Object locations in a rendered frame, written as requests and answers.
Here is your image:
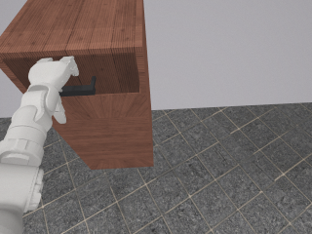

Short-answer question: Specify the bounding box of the left robot forearm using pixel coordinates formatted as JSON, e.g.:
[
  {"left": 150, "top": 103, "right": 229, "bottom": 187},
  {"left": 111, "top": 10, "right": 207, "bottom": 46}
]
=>
[{"left": 0, "top": 82, "right": 59, "bottom": 167}]

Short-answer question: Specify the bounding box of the left robot hand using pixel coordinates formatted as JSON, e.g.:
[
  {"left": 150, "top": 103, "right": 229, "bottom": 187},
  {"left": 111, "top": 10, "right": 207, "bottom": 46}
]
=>
[{"left": 28, "top": 56, "right": 79, "bottom": 124}]

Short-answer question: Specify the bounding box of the handle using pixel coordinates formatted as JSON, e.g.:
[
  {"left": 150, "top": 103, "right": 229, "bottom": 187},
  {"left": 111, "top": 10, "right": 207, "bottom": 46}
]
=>
[{"left": 58, "top": 76, "right": 97, "bottom": 97}]

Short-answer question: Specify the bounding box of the cabinet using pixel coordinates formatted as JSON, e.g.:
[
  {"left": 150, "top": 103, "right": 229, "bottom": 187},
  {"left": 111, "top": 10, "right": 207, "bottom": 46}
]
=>
[{"left": 0, "top": 0, "right": 154, "bottom": 170}]

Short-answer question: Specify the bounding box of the drawer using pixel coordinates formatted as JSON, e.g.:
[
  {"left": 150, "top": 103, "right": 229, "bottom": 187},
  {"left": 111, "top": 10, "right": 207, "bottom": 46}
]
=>
[{"left": 2, "top": 52, "right": 140, "bottom": 95}]

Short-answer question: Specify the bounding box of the left robot upper arm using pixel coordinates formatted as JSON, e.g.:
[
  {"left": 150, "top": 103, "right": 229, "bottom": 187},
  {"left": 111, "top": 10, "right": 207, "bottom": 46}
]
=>
[{"left": 0, "top": 162, "right": 44, "bottom": 234}]

